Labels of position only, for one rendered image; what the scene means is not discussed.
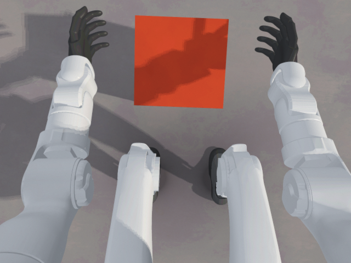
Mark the carton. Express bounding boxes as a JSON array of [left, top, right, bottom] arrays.
[[134, 15, 229, 108]]

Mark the robot right forearm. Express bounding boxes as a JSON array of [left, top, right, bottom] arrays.
[[268, 62, 351, 175]]

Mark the right robot hand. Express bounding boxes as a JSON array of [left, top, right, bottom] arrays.
[[255, 13, 298, 71]]

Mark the left robot upper arm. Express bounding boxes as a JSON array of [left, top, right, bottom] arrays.
[[0, 158, 94, 263]]

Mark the right robot upper arm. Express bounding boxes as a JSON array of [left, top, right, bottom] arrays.
[[282, 167, 351, 263]]

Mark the left robot hand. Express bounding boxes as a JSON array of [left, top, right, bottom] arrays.
[[68, 6, 109, 64]]

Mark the robot left forearm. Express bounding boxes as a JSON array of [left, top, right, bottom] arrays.
[[21, 55, 97, 206]]

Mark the robot right thigh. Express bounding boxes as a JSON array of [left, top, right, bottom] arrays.
[[217, 151, 281, 263]]

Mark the robot right shin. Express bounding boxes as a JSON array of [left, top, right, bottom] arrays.
[[216, 144, 263, 198]]

